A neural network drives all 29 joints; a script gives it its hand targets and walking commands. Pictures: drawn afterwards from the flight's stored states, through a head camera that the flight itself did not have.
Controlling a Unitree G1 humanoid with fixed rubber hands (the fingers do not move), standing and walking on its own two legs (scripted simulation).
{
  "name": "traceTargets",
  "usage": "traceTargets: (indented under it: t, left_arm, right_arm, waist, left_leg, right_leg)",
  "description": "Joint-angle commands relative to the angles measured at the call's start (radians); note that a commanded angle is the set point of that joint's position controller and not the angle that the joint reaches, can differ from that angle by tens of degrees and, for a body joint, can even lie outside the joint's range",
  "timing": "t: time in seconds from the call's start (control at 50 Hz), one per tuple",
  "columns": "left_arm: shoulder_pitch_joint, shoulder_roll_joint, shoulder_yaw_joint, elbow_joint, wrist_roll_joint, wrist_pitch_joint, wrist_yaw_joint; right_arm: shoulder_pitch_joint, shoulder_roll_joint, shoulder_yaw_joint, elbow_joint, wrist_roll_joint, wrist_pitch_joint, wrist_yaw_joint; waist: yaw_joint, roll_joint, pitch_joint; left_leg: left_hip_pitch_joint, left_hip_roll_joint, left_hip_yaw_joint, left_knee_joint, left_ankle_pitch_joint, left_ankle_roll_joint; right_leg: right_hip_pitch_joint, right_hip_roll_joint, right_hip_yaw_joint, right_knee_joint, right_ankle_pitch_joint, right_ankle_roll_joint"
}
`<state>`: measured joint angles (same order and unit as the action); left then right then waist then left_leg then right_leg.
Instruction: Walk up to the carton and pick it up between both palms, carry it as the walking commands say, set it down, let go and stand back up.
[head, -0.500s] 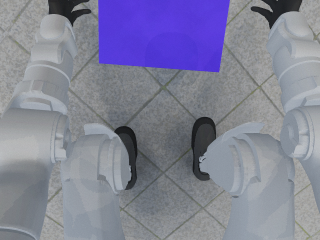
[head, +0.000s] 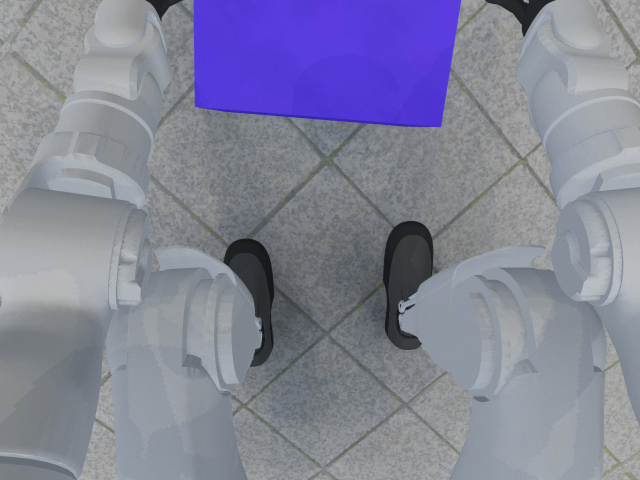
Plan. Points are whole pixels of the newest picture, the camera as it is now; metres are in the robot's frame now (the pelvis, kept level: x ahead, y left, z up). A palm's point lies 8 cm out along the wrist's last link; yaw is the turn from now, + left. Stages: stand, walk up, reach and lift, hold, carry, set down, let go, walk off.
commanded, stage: reach and lift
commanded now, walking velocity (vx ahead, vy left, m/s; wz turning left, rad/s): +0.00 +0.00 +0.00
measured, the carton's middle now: (323, 39) +0.52 +0.01 -0.28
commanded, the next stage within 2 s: none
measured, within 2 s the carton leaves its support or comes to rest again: leaves its support in 1.02 s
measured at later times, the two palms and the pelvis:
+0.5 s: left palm out of the picture +0.54 +0.18 -0.20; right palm (520, 0) +0.53 -0.17 -0.19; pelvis +0.00 +0.00 +0.00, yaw +0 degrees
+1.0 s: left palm out of the picture +0.53 +0.17 -0.19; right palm out of the picture +0.53 -0.18 -0.18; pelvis +0.00 +0.00 +0.00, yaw +1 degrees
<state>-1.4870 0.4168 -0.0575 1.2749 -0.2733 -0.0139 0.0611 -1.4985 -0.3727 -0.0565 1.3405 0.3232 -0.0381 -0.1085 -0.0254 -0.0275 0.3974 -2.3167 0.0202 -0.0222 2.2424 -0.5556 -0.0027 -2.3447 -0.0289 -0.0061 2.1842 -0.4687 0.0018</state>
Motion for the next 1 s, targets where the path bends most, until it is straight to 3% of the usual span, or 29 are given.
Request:
traceTargets:
  t: [0.0, 0.22, 0.38, 0.52, 0.66, 0.78, 0.98]
  left_arm:
    - [-0.228, 0.061, 0.003, -0.074, 0.007, -0.021, 0.004]
    - [-0.277, -0.052, -0.061, -0.094, -0.011, -0.04, -0.005]
    - [-0.35, -0.232, -0.113, -0.117, -0.018, -0.043, -0.04]
    - [-0.445, -0.596, -0.124, -0.157, 0.017, -0.011, -0.137]
    - [-0.459, -0.713, -0.068, -0.202, 0.066, 0.029, -0.195]
    - [-0.457, -0.759, -0.061, -0.225, 0.077, 0.044, -0.213]
    - [-0.512, -0.821, -0.122, -0.338, 0.027, 0.039, -0.205]
  right_arm:
    - [-0.109, -0.001, -0.008, -0.065, -0.009, -0.023, -0.007]
    - [-0.097, 0.08, -0.021, -0.043, -0.052, -0.045, -0.014]
    - [-0.187, 0.263, 0.034, -0.074, -0.045, -0.044, 0.028]
    - [-0.343, 0.621, 0.081, -0.149, -0.067, -0.007, 0.133]
    - [-0.352, 0.758, 0.052, -0.201, -0.095, 0.035, 0.197]
    - [-0.369, 0.818, 0.064, -0.233, -0.08, 0.05, 0.216]
    - [-0.391, 0.885, 0.105, -0.302, -0.049, 0.053, 0.209]
  waist:
    - [0.004, 0.075, -1.049]
    - [-0.052, 0.098, -1.044]
    - [-0.041, 0.094, -1.044]
    - [-0.034, 0.091, -1.017]
    - [-0.031, 0.09, -0.988]
    - [-0.014, 0.087, -0.997]
    - [-0.029, 0.099, -1.149]
  left_leg:
    - [0.462, -0.015, -0.005, -0.196, 0.204, -0.01]
    - [0.475, -0.04, -0.015, -0.195, 0.235, -0.015]
    - [0.48, -0.055, -0.012, -0.2, 0.251, -0.01]
    - [0.442, -0.079, 0.004, -0.196, 0.256, -0.004]
    - [0.404, -0.087, 0.027, -0.186, 0.243, 0.005]
    - [0.394, -0.088, 0.037, -0.181, 0.249, 0.012]
    - [0.488, -0.098, 0.046, -0.177, 0.323, 0.012]
  right_leg:
    - [0.559, 0.024, -0.002, -0.119, 0.231, 0.03]
    - [0.574, 0.043, -0.007, -0.12, 0.272, 0.017]
    - [0.573, 0.055, -0.016, -0.117, 0.278, 0.008]
    - [0.532, 0.078, -0.03, -0.107, 0.27, 0.001]
    - [0.5, 0.087, -0.038, -0.096, 0.262, 0.002]
    - [0.504, 0.092, -0.04, -0.09, 0.268, 0.004]
    - [0.575, 0.101, -0.055, -0.089, 0.33, 0.004]
